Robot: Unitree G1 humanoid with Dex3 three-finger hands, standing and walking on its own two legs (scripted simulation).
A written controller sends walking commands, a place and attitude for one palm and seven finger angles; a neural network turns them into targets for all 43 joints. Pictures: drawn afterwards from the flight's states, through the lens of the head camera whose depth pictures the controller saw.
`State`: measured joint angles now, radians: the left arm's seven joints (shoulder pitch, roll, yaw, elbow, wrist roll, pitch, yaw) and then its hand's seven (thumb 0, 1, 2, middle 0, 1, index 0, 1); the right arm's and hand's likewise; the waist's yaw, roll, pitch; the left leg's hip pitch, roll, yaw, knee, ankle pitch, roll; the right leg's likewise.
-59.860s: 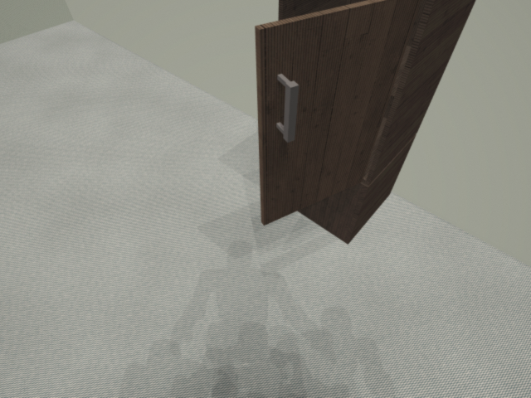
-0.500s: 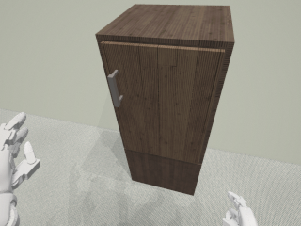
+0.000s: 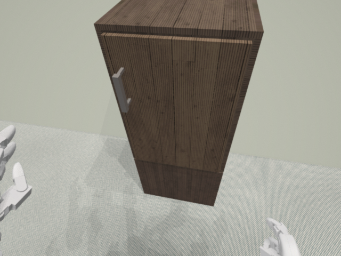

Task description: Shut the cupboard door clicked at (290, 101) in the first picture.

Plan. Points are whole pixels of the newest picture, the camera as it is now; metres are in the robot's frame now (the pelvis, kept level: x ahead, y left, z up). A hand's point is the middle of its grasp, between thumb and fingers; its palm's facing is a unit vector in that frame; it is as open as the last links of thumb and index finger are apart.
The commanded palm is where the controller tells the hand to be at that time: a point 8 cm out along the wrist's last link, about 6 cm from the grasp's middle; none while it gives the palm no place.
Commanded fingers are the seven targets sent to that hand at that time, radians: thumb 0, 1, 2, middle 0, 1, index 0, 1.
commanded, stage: step back with the hand held close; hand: left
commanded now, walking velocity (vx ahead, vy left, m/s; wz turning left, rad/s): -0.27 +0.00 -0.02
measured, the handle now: (123, 90) +0.56 +0.19 +0.09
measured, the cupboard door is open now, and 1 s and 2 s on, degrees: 0 0 0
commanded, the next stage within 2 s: stop stepping back and stand still in 1.28 s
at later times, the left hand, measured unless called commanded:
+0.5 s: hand out of the picture +0.13 +0.28 +0.16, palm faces +0.48 -0.76 -0.44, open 7.4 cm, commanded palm +0.06 +0.31 +0.18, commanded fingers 0.00 0.90 0.90 -0.20 -0.30 -0.20 -0.30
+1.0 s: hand out of the picture +0.07 +0.29 +0.18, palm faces +0.49 -0.76 -0.43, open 7.4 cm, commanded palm +0.02 +0.31 +0.18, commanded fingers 0.00 0.90 0.90 -0.20 -0.30 -0.20 -0.30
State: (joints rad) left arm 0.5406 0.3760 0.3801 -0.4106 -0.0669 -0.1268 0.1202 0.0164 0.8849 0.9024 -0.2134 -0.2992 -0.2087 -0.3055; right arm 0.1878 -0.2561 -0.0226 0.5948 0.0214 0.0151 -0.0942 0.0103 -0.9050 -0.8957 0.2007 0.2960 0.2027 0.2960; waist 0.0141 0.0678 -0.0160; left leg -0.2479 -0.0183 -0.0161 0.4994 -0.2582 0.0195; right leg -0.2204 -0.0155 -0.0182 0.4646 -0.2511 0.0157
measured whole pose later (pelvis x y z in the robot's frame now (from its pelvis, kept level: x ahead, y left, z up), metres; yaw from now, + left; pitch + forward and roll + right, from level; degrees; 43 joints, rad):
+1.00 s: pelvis -0.12 +0.01 -0.01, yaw +0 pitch +4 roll -4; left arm 0.54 0.44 0.50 -0.53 -0.05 -0.29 0.16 0.02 0.88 0.90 -0.21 -0.30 -0.21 -0.31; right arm 0.21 -0.17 0.01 0.64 -0.02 -0.13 -0.07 0.01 -0.90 -0.90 0.20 0.30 0.20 0.30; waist 0.02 0.00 -0.06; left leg -0.54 0.04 0.00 0.55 -0.09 0.03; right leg -0.22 0.07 0.03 0.54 -0.35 0.00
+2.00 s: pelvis -0.27 +0.03 +0.00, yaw -2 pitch -1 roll -1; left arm 0.57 0.41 0.40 -0.49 -0.04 -0.18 0.15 0.02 0.89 0.90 -0.21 -0.30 -0.20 -0.30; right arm 0.27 -0.16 0.04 0.63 -0.02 -0.11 -0.06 0.01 -0.90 -0.90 0.20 0.30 0.21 0.30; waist -0.05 -0.02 -0.05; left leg -0.34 -0.01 0.02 0.46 -0.15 0.02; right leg -0.19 0.05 -0.02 0.47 -0.28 -0.04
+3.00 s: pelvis -0.26 +0.04 +0.00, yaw -2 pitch -2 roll -1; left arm 0.36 0.18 0.01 1.16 0.01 0.01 0.02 0.01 0.91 0.90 -0.20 -0.30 -0.20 -0.30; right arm 0.29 -0.18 0.00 1.13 -0.01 0.02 -0.03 0.00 -0.91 -0.90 0.20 0.30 0.20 0.30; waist 0.00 0.02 0.02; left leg -0.25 -0.03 0.01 0.41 -0.12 0.04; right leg -0.10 0.03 -0.03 0.42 -0.27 -0.03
